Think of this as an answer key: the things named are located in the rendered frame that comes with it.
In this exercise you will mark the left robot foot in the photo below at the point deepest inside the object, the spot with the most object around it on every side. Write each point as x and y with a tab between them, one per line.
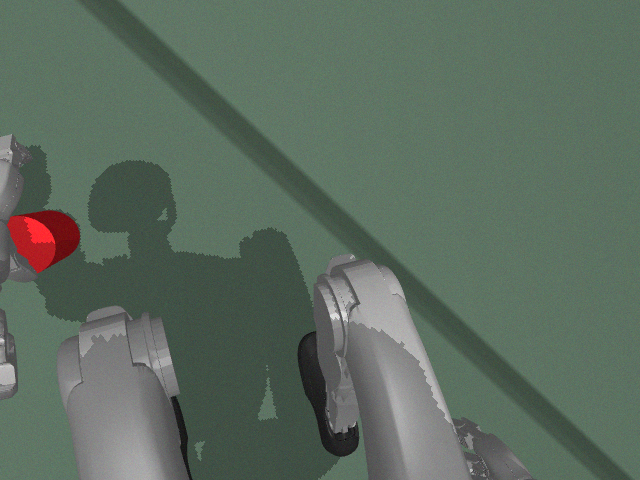
182	432

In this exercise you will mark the can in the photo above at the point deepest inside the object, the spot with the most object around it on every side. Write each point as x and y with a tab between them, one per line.
44	238

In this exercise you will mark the left robot hand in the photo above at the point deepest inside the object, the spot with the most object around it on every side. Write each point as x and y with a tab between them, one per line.
12	156

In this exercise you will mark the right robot hand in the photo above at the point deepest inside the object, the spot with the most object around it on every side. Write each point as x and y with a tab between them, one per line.
492	460

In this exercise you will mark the right robot foot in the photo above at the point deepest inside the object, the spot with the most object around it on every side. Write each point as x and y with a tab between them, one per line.
313	381

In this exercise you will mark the left robot arm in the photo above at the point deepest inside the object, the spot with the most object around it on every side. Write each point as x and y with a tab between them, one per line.
8	358

